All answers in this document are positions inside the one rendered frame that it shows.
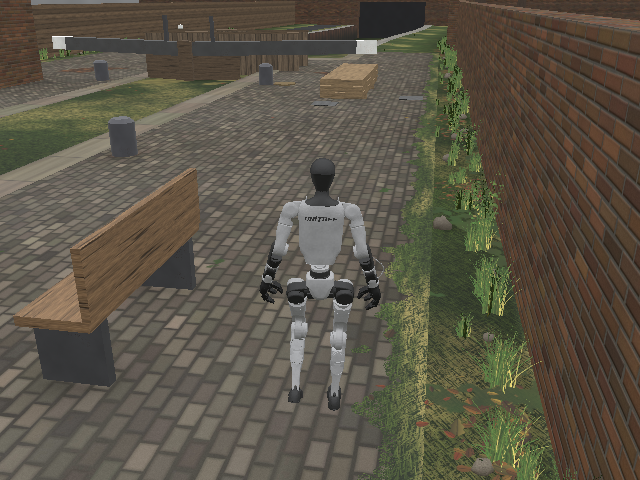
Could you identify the robot right forearm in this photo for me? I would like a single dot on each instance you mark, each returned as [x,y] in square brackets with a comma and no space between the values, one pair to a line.
[368,269]

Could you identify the left robot hand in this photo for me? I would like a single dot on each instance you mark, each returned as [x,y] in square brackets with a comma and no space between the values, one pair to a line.
[264,287]

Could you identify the robot left upper arm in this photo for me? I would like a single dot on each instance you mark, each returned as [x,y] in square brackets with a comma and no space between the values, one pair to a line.
[290,210]

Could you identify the humanoid robot torso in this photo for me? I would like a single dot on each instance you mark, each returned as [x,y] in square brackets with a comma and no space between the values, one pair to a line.
[320,240]

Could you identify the robot right shin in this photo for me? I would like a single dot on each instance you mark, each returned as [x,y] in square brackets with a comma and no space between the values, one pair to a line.
[337,365]

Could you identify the robot right upper arm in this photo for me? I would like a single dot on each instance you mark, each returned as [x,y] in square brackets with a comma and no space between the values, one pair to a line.
[353,213]

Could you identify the right robot hand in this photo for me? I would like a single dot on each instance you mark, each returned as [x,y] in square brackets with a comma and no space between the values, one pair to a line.
[373,293]

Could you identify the robot left forearm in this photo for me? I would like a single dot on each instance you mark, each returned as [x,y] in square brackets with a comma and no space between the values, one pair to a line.
[272,266]

